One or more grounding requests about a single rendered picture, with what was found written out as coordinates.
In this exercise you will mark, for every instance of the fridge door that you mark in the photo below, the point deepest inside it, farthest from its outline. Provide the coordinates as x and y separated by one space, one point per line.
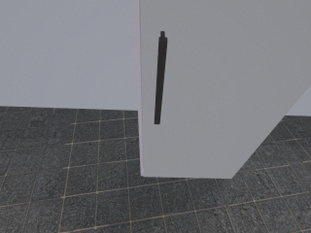
233 69

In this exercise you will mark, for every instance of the handle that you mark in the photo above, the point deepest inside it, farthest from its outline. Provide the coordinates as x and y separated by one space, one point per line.
160 71

